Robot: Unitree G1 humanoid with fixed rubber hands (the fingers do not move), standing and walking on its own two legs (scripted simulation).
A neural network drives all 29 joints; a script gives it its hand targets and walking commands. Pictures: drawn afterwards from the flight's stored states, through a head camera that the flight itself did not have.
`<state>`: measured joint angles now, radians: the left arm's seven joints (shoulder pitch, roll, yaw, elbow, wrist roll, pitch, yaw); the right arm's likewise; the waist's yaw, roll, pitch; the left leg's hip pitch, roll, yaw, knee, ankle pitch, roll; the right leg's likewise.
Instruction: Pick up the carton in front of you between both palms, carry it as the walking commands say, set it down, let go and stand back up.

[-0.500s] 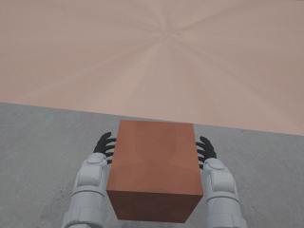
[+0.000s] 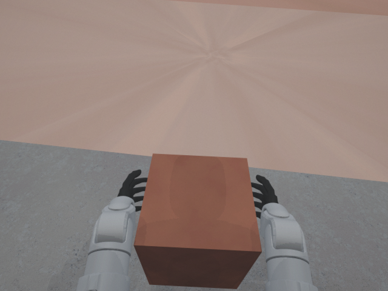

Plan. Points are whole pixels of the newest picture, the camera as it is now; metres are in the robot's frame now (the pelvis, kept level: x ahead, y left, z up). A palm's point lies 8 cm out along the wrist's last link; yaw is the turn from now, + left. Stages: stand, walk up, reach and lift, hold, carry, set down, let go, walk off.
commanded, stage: hold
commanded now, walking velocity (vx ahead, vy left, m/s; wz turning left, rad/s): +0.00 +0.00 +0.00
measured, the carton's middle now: (196, 223) +0.28 +0.00 -0.02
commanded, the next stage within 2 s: carry in 0.76 s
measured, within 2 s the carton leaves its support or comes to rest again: neither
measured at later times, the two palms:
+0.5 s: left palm (126, 204) +0.28 +0.15 +0.05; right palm (269, 211) +0.28 -0.15 +0.05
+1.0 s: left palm (132, 185) +0.32 +0.14 +0.07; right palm (269, 193) +0.32 -0.16 +0.06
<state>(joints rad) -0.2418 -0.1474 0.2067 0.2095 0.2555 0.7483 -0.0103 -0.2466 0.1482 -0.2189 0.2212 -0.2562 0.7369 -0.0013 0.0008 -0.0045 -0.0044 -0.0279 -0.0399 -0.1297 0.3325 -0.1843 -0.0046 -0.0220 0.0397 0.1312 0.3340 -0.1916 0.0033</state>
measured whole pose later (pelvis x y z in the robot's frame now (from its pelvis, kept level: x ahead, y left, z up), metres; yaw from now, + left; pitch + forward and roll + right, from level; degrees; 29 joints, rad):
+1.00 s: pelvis +0.03 -0.01 -0.02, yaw -1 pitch +2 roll +0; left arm -0.20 -0.13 0.16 -0.01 0.17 0.90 0.03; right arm -0.21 0.14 -0.15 0.01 -0.18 0.89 -0.05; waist 0.00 0.00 -0.16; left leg -0.25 0.01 -0.02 0.54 -0.33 -0.01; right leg -0.25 -0.02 0.01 0.56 -0.35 0.01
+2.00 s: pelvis +0.61 +0.01 -0.01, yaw -3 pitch +3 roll +0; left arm -0.13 -0.13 0.11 -0.32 0.12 1.18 0.07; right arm -0.14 0.13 -0.09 -0.28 -0.11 1.16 -0.09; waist -0.03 -0.02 -0.02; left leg -0.36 0.02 0.27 0.45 -0.16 0.10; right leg -0.35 -0.07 -0.05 1.19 -0.35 -0.03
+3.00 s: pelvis +1.26 -0.01 -0.01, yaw -1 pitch +6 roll +0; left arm -0.88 0.00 0.33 0.04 0.07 1.35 0.14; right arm -0.87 0.02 -0.28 0.07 -0.08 1.30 -0.15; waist -0.06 -0.01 0.09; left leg -0.44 0.00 0.13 0.56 -0.40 0.05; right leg -0.55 -0.01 -0.02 1.33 -0.44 -0.04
